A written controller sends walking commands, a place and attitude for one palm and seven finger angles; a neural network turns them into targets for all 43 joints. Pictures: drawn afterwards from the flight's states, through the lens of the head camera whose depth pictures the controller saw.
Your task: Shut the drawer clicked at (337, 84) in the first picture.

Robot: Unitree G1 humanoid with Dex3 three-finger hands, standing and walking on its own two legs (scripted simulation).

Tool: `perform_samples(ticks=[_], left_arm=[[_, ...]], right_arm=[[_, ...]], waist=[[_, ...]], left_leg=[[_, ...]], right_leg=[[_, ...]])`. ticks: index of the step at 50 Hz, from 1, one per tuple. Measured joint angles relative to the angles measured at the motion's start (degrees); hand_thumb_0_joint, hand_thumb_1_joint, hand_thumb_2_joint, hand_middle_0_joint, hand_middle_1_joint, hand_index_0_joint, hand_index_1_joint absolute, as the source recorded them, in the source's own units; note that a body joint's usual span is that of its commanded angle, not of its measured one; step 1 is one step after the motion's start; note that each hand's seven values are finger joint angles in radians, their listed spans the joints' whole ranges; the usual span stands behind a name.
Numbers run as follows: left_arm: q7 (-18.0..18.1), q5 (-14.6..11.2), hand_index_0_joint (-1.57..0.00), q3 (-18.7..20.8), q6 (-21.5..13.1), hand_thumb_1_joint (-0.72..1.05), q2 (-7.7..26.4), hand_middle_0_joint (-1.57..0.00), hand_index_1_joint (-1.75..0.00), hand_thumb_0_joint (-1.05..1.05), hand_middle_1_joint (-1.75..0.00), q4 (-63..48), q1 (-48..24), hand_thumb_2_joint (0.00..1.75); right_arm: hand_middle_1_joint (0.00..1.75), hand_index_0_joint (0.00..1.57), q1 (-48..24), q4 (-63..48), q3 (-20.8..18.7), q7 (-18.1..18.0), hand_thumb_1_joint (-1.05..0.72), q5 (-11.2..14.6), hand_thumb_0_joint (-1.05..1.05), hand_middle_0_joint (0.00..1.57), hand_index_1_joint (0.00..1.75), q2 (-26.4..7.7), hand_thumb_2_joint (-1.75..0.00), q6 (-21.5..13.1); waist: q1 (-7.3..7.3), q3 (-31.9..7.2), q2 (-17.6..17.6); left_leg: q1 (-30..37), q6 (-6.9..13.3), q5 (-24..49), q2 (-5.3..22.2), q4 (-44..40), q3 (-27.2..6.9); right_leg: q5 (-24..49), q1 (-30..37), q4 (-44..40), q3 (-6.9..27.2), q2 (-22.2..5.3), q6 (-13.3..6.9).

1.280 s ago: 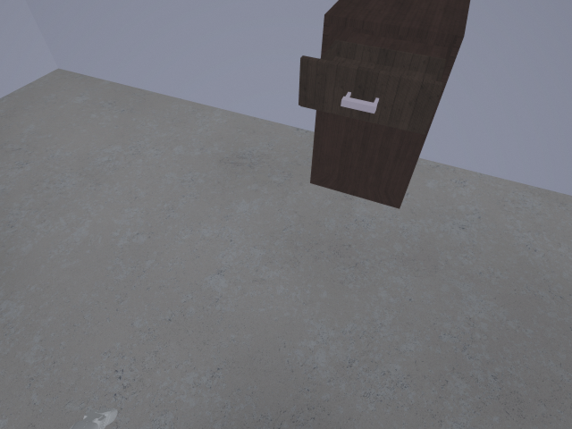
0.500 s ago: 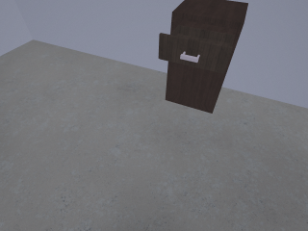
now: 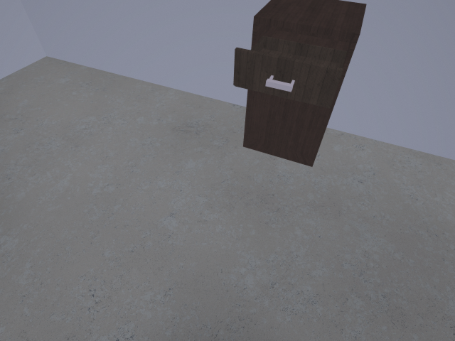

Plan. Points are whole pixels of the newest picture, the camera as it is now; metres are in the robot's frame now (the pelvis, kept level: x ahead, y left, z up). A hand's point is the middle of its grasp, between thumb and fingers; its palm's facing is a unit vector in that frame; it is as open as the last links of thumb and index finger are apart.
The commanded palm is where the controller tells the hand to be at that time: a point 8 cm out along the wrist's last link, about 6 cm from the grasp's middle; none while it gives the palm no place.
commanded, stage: look at it before walking up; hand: left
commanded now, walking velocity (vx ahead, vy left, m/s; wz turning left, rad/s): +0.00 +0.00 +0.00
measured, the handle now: (280, 82) +1.05 -0.15 -0.08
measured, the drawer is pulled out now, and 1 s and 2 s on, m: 0.30 0.30 0.30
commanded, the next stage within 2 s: walk to a spot facing it in 0.16 s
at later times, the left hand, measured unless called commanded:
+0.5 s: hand out of the picture +0.05 +0.21 -0.18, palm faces -0.04 -0.97 -0.24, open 7.4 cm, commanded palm none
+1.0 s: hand out of the picture +0.16 +0.13 -0.18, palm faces -0.12 -0.98 -0.16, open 7.4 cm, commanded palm none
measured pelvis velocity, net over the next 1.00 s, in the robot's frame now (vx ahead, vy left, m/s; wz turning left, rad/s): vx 0.22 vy -0.04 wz -0.21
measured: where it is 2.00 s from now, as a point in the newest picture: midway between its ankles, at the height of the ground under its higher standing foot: (257, 275)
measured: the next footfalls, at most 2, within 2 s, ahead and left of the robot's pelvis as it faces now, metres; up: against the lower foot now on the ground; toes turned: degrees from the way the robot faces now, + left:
left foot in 1.10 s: +0.45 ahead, +0.04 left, +0.00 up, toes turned -7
right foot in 1.62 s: +0.51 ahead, -0.23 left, +0.00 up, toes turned -34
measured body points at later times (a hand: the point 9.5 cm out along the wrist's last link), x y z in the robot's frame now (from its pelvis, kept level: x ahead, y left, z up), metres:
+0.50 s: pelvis +0.04 +0.00 -0.01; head +0.03 +0.00 +0.44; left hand +0.05 +0.26 -0.16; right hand +0.06 -0.27 -0.16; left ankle +0.01 +0.13 -0.75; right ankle +0.01 -0.12 -0.74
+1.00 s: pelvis +0.22 -0.04 -0.01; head +0.24 -0.04 +0.44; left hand +0.17 +0.18 -0.16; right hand +0.27 -0.28 -0.16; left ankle +0.37 +0.06 -0.70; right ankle +0.07 -0.11 -0.74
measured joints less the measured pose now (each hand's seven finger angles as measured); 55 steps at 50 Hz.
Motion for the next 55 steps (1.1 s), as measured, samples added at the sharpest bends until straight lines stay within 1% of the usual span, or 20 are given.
perform_samples(ticks=[16,18,22,26,29,31,32,33,34,35,37,38,40,42,45,48,50,52,54,55], left_arm=[[0.29,0.01,-0.21,0.09,0.00,0.90,-0.22,-0.20,-0.30,0.01,-0.30,0.10,0.39,0.90],[0.34,0.16,-0.21,0.19,0.39,0.90,-0.84,-0.20,-0.30,0.01,-0.30,0.00,1.42,0.90],[-0.54,0.51,-0.20,0.61,1.23,0.90,-2.73,-0.20,-0.30,0.01,-0.30,-0.35,5.30,0.90],[-1.30,0.53,-0.20,1.17,1.12,0.90,-4.68,-0.20,-0.30,0.01,-0.30,-0.75,9.39,0.90],[-1.61,0.59,-0.20,1.55,1.36,0.90,-6.17,-0.20,-0.30,0.01,-0.30,-0.49,11.18,0.90],[-1.85,0.61,-0.20,1.80,1.13,0.90,-7.29,-0.20,-0.30,0.01,-0.30,-0.76,11.27,0.90],[-2.00,0.64,-0.20,1.91,0.60,0.90,-7.77,-0.20,-0.30,0.01,-0.30,-1.20,11.15,0.90],[-2.02,0.74,-0.20,2.06,-0.29,0.90,-8.15,-0.20,-0.30,0.01,-0.30,-1.62,10.88,0.90],[-1.78,0.69,-0.20,2.26,-1.41,0.90,-8.42,-0.20,-0.30,0.01,-0.30,-2.01,10.69,0.90],[-1.34,0.47,-0.21,2.36,-2.47,0.90,-8.60,-0.20,-0.30,0.01,-0.30,-2.36,10.82,0.90],[-0.44,0.24,-0.21,2.53,-3.74,0.90,-8.99,-0.20,-0.30,0.01,-0.30,-2.68,11.87,0.90],[-0.07,0.27,-0.21,2.50,-3.94,0.90,-9.27,-0.20,-0.30,0.01,-0.30,-2.62,12.60,0.90],[0.38,0.45,-0.20,2.23,-4.05,0.90,-10.08,-0.20,-0.30,0.00,-0.30,-2.00,14.17,0.90],[0.53,0.61,-0.20,1.86,-4.04,0.90,-10.98,-0.20,-0.30,0.00,-0.30,-0.92,15.69,0.90],[0.69,0.74,-0.21,1.49,-4.01,0.90,-12.12,-0.20,-0.30,0.00,-0.30,0.64,17.27,0.90],[0.90,0.80,-0.21,1.42,-4.10,0.90,-12.63,-0.20,-0.30,0.01,-0.30,1.55,17.95,0.90],[1.07,0.79,-0.21,1.54,-4.12,0.90,-12.53,-0.20,-0.30,0.01,-0.30,1.85,18.02,0.90],[1.19,0.78,-0.21,1.79,-4.17,0.90,-12.11,-0.20,-0.30,0.01,-0.30,2.05,18.03,0.90],[1.20,0.74,-0.21,2.13,-4.15,0.90,-11.57,-0.20,-0.30,0.01,-0.30,2.26,18.47,0.90],[1.14,0.57,-0.21,2.35,-4.04,0.90,-11.55,-0.20,-0.30,0.01,-0.30,2.37,19.02,0.90]], right_arm=[[0.30,0.21,-0.47,0.09,0.10,-0.11,-0.91,-0.13,0.01,0.20,0.30,0.21,-0.90,0.19],[0.30,0.21,0.20,-0.09,0.05,-0.14,-0.91,-0.41,0.01,0.20,0.30,0.83,-0.90,0.45],[0.30,0.21,3.17,-0.65,-0.20,0.20,-0.91,-0.83,0.01,0.20,0.30,2.78,-0.90,0.74],[0.30,0.21,6.63,-1.35,-0.64,0.18,-0.91,-0.82,0.01,0.20,0.30,4.85,-0.90,-0.10],[0.30,0.21,9.14,-1.58,-1.30,0.09,-0.91,-0.72,0.01,0.20,0.30,6.27,-0.90,-1.03],[0.30,0.21,10.76,-1.40,-1.60,-0.05,-0.91,-0.80,0.00,0.20,0.30,6.69,-0.90,-1.39],[0.30,0.21,11.60,-1.14,-1.68,-0.11,-0.91,-0.82,0.00,0.20,0.30,6.71,-0.90,-1.41],[0.30,0.21,12.41,-0.61,-1.78,-0.14,-0.91,-0.66,0.00,0.20,0.30,6.77,-0.90,-1.26],[0.30,0.21,12.90,0.22,-1.77,-0.12,-0.91,-0.50,0.01,0.20,0.30,7.01,-0.90,-0.80],[0.30,0.21,13.14,1.03,-1.71,-0.01,-0.91,-0.47,0.01,0.20,0.30,7.34,-0.90,-0.28],[0.30,0.21,12.80,2.01,-1.86,0.22,-0.91,-0.48,0.01,0.20,0.30,7.95,-0.90,0.27],[0.30,0.20,12.20,1.95,-2.02,0.26,-0.91,-0.55,0.01,0.20,0.30,8.11,-0.90,0.30],[0.30,0.20,10.28,0.89,-2.44,0.38,-0.91,-0.77,0.01,0.20,0.30,8.16,-0.90,0.17],[0.30,0.20,7.92,-0.94,-2.87,0.60,-0.91,-0.80,0.01,0.20,0.30,8.21,-0.90,-0.01],[0.30,0.20,4.44,-3.71,-3.24,1.07,-0.91,-0.64,0.01,0.20,0.30,8.56,-0.90,-0.34],[0.30,0.20,1.38,-5.62,-3.23,1.56,-0.91,-0.40,0.01,0.20,0.30,9.09,-0.90,-0.65],[0.30,0.20,-0.27,-6.46,-2.99,1.82,-0.91,-0.22,0.01,0.20,0.30,9.46,-0.90,-0.90],[0.30,0.20,-1.61,-7.01,-2.69,1.89,-0.91,-0.14,0.01,0.20,0.30,9.85,-0.90,-1.33],[0.30,0.20,-2.28,-7.65,-2.37,1.72,-0.91,-0.35,0.01,0.20,0.30,10.24,-0.90,-2.29],[0.30,0.20,-2.16,-8.10,-2.19,1.56,-0.91,-0.68,0.01,0.20,0.30,10.16,-0.90,-2.98]], waist=[[0.29,0.06,0.33],[0.57,-0.54,0.33],[0.91,-2.23,0.17],[0.91,-2.16,-0.58],[0.69,-1.31,-1.12],[0.18,-0.32,-0.46],[-0.03,0.26,0.22],[-0.22,0.79,1.10],[-0.11,1.07,1.53],[0.24,1.15,1.44],[1.30,0.89,0.72],[1.70,0.72,0.38],[1.80,0.44,0.14],[1.27,0.22,0.23],[0.58,0.19,0.63],[0.87,0.69,0.94],[1.39,1.16,0.93],[2.06,1.63,0.53],[2.19,1.80,-0.22],[2.05,1.48,0.10]], left_leg=[[0.20,-0.21,-0.22,0.23,-0.31,0.04],[-0.17,-0.23,-1.48,0.49,1.14,0.57],[-0.91,0.07,-6.95,1.12,5.20,2.02],[-0.81,0.02,-8.32,1.48,8.31,3.99],[1.34,-0.50,-11.08,1.85,8.44,6.45],[2.87,-1.20,-12.15,2.65,8.27,7.42],[3.03,-1.65,-13.24,3.39,9.48,7.45],[1.86,-1.32,-14.63,4.50,13.14,7.12],[-0.64,-0.76,-16.03,4.99,19.74,6.21],[-3.56,-0.23,-16.78,4.62,27.18,5.05],[-9.24,0.45,-15.10,3.84,38.96,4.28],[-11.91,0.47,-13.70,3.74,42.44,4.46],[-16.97,0.09,-10.27,4.08,45.25,4.83],[-21.47,-0.50,-6.82,4.73,44.63,4.98],[-26.45,-1.02,-2.03,5.73,40.34,4.86],[-28.14,-0.81,1.23,6.10,32.62,5.04],[-27.39,-0.21,2.45,5.75,26.45,5.43],[-25.20,0.80,2.41,4.71,20.96,6.06],[-21.13,2.07,2.76,2.95,15.83,6.82],[-18.71,3.13,2.83,2.74,13.87,6.54]], right_leg=[[-0.16,0.18,-0.40,0.03,0.21,-0.12],[-1.04,-0.33,0.88,0.53,0.47,-0.21],[-5.11,-1.57,4.63,1.95,1.19,-0.89],[-8.77,-3.71,10.92,3.42,1.55,-1.95],[-13.34,-7.26,18.26,0.62,0.30,-1.87],[-13.93,-8.74,18.56,-1.81,-0.39,-1.83],[-11.56,-8.35,15.92,-2.98,-0.41,-2.00],[-8.34,-7.76,15.23,-4.08,0.07,-2.35],[-8.46,-7.36,15.79,-4.78,0.53,-2.82],[-9.48,-6.47,15.67,-5.05,0.79,-3.25],[-10.42,-3.61,12.78,-4.61,1.31,-3.87],[-9.98,-2.07,10.64,-4.07,1.52,-3.92],[-8.53,0.86,6.14,-2.94,1.95,-3.88],[-7.43,3.54,2.07,-1.96,2.28,-3.92],[-6.80,7.25,-2.60,-0.93,2.67,-3.55],[-7.45,10.92,-5.65,-0.17,2.85,-2.95],[-8.59,13.39,-6.90,0.06,2.79,-2.40],[-10.63,15.47,-6.72,0.32,2.37,-1.70],[-14.61,15.64,-1.93,0.77,1.56,-1.11],[-17.04,13.78,4.37,0.78,1.68,-1.22]])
